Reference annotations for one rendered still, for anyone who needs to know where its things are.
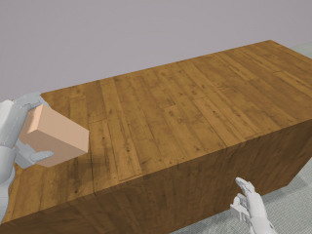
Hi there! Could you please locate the robot left forearm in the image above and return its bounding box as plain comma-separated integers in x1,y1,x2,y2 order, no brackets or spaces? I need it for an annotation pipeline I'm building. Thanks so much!
0,145,17,225

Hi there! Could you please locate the table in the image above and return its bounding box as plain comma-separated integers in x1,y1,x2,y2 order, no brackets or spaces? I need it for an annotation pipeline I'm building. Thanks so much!
0,40,312,234

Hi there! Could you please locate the robot right hand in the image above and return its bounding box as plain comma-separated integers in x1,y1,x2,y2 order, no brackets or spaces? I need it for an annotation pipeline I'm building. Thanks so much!
230,177,268,224

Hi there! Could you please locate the robot right forearm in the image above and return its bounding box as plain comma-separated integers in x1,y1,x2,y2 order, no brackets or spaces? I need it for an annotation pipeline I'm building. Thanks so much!
249,216,278,234

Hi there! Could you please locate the sponge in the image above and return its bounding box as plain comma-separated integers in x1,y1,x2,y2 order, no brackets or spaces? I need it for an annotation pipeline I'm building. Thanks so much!
14,103,90,168

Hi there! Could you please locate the robot left hand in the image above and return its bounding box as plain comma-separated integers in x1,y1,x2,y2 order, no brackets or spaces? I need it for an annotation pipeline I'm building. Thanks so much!
0,92,55,169

